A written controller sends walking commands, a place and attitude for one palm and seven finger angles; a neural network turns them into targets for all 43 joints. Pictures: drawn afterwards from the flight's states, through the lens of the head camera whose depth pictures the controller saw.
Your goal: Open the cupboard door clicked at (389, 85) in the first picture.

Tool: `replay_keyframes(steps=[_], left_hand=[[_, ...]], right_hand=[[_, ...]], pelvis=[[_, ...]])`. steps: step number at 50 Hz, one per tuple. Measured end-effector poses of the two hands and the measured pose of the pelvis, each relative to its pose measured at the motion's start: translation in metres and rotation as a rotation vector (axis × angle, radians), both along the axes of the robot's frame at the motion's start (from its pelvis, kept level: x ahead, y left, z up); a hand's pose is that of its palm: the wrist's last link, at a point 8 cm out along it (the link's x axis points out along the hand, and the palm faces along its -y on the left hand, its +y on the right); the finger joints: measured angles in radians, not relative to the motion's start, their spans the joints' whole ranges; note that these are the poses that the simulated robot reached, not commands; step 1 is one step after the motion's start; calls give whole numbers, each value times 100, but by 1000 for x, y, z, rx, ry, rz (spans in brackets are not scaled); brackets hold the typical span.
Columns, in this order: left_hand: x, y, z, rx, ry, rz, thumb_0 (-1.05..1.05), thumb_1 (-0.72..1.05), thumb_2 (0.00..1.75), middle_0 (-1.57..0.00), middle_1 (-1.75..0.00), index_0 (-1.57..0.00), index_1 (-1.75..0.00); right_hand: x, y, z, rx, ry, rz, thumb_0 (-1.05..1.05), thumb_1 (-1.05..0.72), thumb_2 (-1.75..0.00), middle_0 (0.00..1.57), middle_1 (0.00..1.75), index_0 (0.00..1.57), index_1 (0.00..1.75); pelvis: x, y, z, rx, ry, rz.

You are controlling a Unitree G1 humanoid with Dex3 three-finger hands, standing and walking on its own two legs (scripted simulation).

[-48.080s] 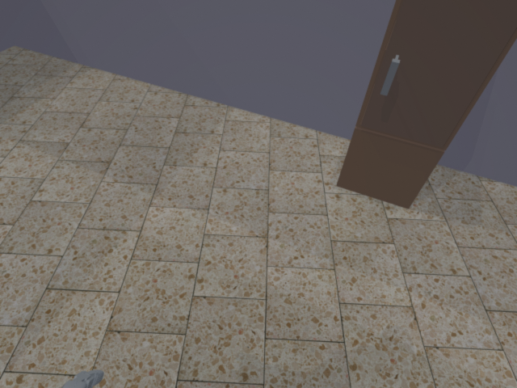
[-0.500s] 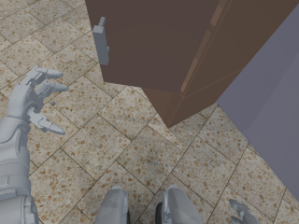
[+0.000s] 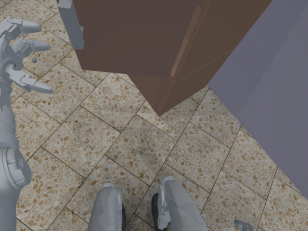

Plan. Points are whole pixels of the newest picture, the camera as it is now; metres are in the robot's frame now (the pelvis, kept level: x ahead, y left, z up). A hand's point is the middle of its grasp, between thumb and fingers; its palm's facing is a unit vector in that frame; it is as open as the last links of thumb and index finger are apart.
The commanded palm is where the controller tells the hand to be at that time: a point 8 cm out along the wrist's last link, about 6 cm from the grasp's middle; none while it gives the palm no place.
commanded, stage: move the hooked fingers beside the handle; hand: left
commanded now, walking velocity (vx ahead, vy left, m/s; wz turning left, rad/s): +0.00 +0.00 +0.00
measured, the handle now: (74, 20) +0.63 +0.17 +0.05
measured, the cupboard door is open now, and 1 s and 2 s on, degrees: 53 53 53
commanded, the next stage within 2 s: slide the fingers in behind the handle in 1.16 s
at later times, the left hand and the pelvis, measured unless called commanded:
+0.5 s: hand (45, 31) +0.60 +0.23 +0.05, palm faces -0.10 -0.99 -0.03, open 14.0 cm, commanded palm +0.59 +0.24 +0.05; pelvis +0.00 +0.01 -0.02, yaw -3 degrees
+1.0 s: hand (40, 36) +0.57 +0.24 +0.05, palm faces -0.11 -0.99 -0.01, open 14.0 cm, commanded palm +0.58 +0.25 +0.05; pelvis +0.01 +0.01 +0.00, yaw -2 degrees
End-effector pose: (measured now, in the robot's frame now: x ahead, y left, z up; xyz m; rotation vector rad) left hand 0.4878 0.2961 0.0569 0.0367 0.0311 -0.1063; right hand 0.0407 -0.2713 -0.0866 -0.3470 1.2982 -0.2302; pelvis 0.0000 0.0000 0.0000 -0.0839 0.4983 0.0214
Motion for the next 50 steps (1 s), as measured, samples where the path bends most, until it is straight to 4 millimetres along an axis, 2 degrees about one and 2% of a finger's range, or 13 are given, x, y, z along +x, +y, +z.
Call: replay_keyframes(steps=[10, 21, 27, 31, 35, 41, 50], left_hand=[[43, 2, -4, -6, -2, 7, -2, -50, 30, -30, -120, -30, -120], [84, -5, -8, -8, 11, 9, -2, -50, 30, -30, -120, -30, -120], [92, -8, -11, -1, 8, 3, -2, -50, 30, -30, -120, -30, -120], [87, -6, -16, -3, 41, 7, -2, -50, 30, -30, -120, -30, -120], [83, 0, -12, -6, 38, 23, -2, -50, 30, -30, -120, -30, -120], [79, 6, -2, -7, 26, 21, -2, -50, 30, -30, -120, -30, -120], [72, -1, -7, -24, 25, 0, -1, -50, 30, -30, -120, -30, -120]], right_hand=[[-37, 4, -2, -32, 105, -43, 0, -90, -90, 21, 30, 21, 30], [-72, 21, 1, -41, 223, -91, 0, -90, -90, 21, 30, 21, 30], [-84, 35, 5, -13, 266, -132, 0, -90, -90, 21, 30, 21, 30], [-84, 42, 9, 14, 276, -143, 0, -90, -90, 21, 30, 21, 30], [-78, 43, 12, 24, 265, -137, 0, -90, -90, 21, 30, 21, 30], [-61, 34, 17, 4, 234, -111, 0, -90, -90, 21, 30, 21, 30], [-36, 17, 18, -40, 180, -63, 0, -90, -90, 21, 30, 21, 30]], pelvis=[[-4, 4, -13, -23, 54, -5], [-2, 11, -20, -47, 104, -7], [2, 14, -17, -50, 113, -19], [6, 15, -11, -46, 106, -24], [9, 14, -5, -45, 98, -21], [13, 14, -1, -48, 87, -11], [13, 13, -1, -48, 78, -3]])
